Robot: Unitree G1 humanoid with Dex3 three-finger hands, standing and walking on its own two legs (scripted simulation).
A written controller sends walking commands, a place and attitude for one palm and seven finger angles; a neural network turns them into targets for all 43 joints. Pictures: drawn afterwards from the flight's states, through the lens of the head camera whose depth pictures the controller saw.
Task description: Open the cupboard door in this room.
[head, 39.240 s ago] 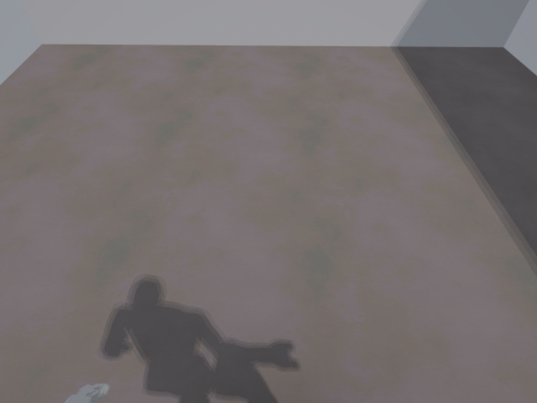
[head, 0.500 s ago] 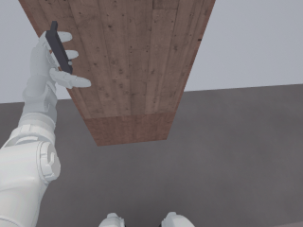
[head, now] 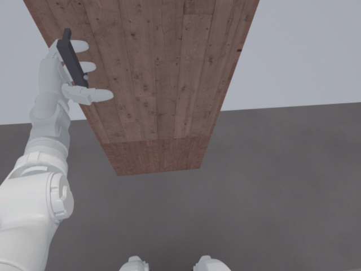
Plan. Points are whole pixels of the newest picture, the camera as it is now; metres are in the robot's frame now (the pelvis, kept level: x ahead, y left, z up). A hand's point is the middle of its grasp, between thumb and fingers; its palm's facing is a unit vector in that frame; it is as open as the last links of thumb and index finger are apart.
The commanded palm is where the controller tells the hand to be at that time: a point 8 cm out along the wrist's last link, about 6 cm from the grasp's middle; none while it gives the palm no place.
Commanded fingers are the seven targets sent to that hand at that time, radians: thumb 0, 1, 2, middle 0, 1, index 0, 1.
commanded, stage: close the thumb around the handle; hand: left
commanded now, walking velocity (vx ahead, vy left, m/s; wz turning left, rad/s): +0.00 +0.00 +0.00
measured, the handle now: (75, 61) +0.56 +0.19 +0.11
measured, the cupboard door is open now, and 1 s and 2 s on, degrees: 0 8 40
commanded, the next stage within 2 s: pull the door open along its arc in 0.50 s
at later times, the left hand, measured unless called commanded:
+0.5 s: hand (84, 79) +0.51 +0.17 +0.11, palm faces +0.03 -1.00 +0.01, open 5.5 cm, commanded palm +0.48 +0.22 +0.11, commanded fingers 0.00 0.90 0.90 -0.40 -1.35 -0.40 -1.35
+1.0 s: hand (86, 100) +0.45 +0.16 +0.11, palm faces +0.00 -1.00 +0.02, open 5.7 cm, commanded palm +0.39 +0.20 +0.11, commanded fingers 0.00 0.90 0.90 -0.40 -1.35 -0.40 -1.35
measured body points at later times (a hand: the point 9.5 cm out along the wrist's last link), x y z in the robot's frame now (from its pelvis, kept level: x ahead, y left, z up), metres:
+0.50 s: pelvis +0.00 +0.00 +0.00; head +0.10 +0.01 +0.44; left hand +0.50 +0.22 +0.11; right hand +0.00 -0.26 -0.12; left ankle +0.01 +0.11 -0.70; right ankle -0.02 -0.12 -0.70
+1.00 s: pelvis +0.01 +0.00 +0.01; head +0.07 +0.00 +0.46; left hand +0.44 +0.21 +0.11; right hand +0.05 -0.26 -0.11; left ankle +0.01 +0.11 -0.70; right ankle -0.02 -0.12 -0.70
